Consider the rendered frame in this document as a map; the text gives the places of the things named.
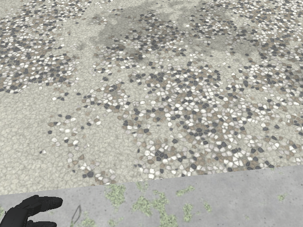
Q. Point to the left robot hand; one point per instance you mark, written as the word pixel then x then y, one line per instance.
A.
pixel 17 216

